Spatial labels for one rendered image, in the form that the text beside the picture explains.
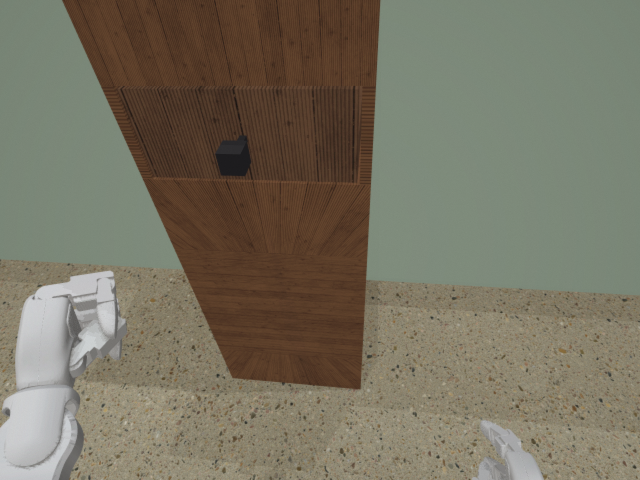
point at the left robot hand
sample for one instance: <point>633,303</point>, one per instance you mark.
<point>49,327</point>

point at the cabinet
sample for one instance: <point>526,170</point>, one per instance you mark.
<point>278,267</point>

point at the left robot forearm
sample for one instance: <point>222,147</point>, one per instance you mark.
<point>42,440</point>

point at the drawer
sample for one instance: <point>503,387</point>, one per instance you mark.
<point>294,133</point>

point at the right robot hand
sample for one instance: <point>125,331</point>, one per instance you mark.
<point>519,465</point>

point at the handle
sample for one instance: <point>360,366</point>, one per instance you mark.
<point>233,157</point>

